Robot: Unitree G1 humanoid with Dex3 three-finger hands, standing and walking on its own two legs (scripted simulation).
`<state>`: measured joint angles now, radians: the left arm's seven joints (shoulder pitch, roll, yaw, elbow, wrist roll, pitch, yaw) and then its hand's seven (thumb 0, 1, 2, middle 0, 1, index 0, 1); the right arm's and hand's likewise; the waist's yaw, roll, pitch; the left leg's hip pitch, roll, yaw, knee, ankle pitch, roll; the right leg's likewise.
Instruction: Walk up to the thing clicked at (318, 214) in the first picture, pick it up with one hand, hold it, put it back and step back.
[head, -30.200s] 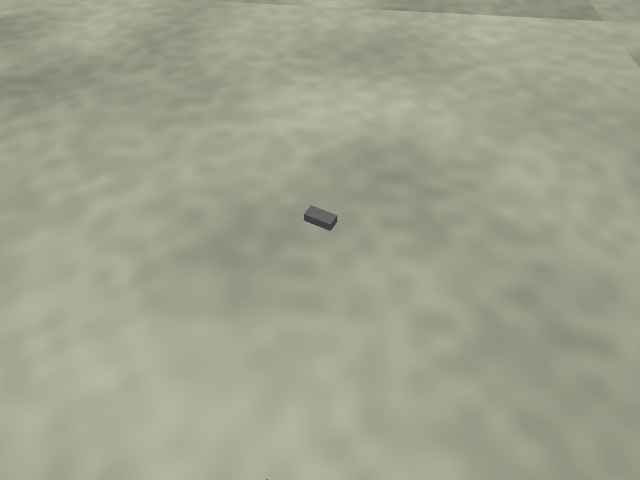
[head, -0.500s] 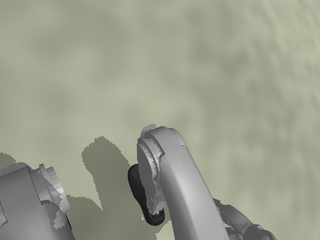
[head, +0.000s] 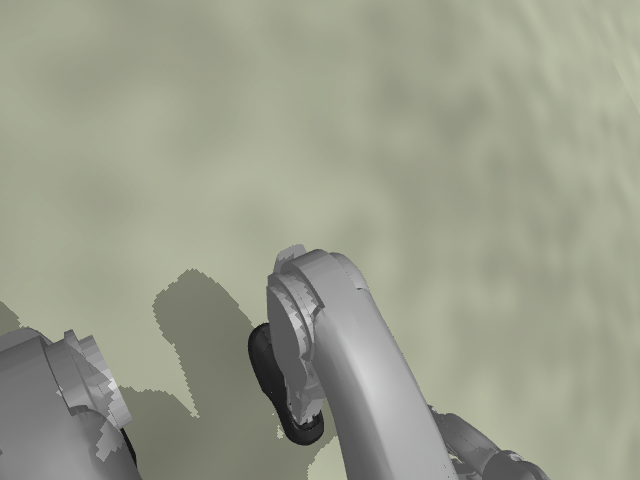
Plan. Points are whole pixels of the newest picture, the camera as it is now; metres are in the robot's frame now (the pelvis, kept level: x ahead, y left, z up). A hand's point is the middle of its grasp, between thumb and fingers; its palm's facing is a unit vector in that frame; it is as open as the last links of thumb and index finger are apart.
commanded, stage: close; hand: left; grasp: from above
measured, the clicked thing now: out of the picture +0.44 +0.35 -0.28
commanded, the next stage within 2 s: settle in 1.40 s
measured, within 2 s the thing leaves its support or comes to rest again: leaves its support in 1.76 s
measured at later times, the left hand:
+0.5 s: hand out of the picture +0.42 +0.34 -0.25, palm faces -0.43 -0.16 -0.89, open 11.5 cm
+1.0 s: hand out of the picture +0.42 +0.34 -0.25, palm faces -0.42 -0.17 -0.89, open 9.2 cm
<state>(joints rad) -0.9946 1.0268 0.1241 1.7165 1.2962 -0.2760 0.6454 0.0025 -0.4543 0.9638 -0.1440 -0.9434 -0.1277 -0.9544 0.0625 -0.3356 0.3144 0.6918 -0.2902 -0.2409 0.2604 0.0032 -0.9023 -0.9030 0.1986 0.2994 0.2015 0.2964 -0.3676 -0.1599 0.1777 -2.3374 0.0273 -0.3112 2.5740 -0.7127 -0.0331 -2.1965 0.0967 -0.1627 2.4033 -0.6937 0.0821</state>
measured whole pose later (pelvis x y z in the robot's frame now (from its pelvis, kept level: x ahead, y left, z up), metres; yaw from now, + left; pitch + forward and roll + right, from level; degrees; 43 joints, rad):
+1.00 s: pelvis +0.00 +0.00 +0.00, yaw +0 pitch +26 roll -15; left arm -1.00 1.04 0.12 1.71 1.27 -0.26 0.63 0.00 0.20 0.43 -0.63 -0.55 -0.66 -0.53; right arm 0.06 -0.35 0.32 0.68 -0.29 -0.24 0.25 0.00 -0.90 -0.90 0.20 0.30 0.20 0.30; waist -0.37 -0.16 0.18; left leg -2.34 0.03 -0.31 2.56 -0.70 -0.02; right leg -2.19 0.10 -0.17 2.38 -0.68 0.08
